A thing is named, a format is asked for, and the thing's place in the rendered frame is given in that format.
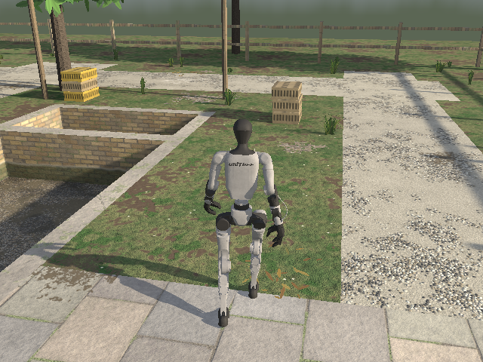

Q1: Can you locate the robot right thigh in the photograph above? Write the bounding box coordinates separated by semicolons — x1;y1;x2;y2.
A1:
250;210;267;256

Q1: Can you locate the left robot hand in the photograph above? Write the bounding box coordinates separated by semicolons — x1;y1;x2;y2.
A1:
204;201;221;215

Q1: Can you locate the robot left upper arm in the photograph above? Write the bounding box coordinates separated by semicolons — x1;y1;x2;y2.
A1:
208;151;227;191

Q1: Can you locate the robot right upper arm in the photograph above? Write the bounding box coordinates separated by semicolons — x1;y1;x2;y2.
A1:
258;152;275;195

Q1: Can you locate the robot left forearm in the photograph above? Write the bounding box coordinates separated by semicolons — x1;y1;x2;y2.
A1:
204;180;216;204

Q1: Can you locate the robot right forearm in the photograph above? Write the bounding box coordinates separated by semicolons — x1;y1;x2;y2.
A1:
267;184;283;225

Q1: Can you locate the right robot shin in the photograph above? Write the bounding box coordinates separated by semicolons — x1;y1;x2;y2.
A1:
250;243;262;289

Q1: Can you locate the right robot hand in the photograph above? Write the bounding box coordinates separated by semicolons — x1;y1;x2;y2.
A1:
266;224;285;247

